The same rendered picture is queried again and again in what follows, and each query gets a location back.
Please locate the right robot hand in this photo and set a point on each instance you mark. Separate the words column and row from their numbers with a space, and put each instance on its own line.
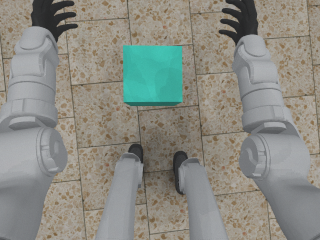
column 247, row 19

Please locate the left robot upper arm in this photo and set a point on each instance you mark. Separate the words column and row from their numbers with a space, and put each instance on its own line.
column 29, row 160

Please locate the robot left forearm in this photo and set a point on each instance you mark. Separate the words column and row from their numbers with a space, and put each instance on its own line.
column 32, row 82

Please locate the left robot thigh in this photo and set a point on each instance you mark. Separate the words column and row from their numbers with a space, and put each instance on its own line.
column 118, row 218

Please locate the left robot hand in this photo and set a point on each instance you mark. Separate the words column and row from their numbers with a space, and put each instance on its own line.
column 43, row 16

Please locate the right robot shin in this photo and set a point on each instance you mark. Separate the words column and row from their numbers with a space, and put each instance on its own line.
column 192, row 160

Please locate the carton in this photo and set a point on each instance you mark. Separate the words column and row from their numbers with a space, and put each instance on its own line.
column 152, row 75

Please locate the right robot upper arm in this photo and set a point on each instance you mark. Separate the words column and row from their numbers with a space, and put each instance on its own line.
column 279, row 165

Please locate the robot right forearm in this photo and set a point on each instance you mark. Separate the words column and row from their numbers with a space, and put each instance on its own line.
column 260, row 91

